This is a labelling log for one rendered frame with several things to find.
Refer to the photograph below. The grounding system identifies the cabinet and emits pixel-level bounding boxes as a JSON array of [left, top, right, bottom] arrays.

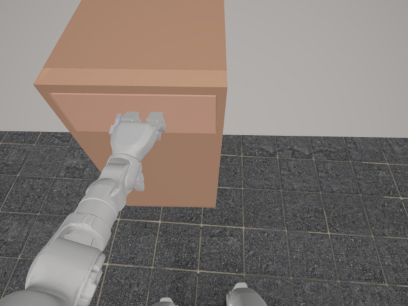
[[33, 0, 228, 208]]

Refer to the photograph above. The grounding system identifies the right robot shin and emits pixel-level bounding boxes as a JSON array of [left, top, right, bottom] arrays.
[[232, 282, 247, 291]]

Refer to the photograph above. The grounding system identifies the drawer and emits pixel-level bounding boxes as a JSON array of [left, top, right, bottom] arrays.
[[51, 93, 216, 133]]

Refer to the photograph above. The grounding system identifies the left robot forearm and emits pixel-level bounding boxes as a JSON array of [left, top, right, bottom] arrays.
[[25, 153, 141, 289]]

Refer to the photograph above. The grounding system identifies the left robot upper arm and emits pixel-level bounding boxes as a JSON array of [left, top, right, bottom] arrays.
[[0, 237, 106, 306]]

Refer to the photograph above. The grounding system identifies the robot right thigh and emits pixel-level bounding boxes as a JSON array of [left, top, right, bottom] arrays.
[[226, 288, 267, 306]]

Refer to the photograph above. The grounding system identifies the robot left hand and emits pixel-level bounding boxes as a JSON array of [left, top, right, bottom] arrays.
[[110, 112, 166, 192]]

